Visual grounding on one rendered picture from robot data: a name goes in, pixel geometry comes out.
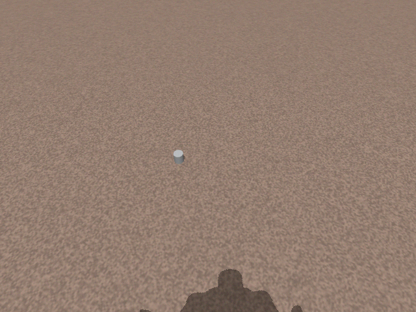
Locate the tin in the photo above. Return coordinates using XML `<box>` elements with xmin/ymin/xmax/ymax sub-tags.
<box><xmin>174</xmin><ymin>150</ymin><xmax>184</xmax><ymax>164</ymax></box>

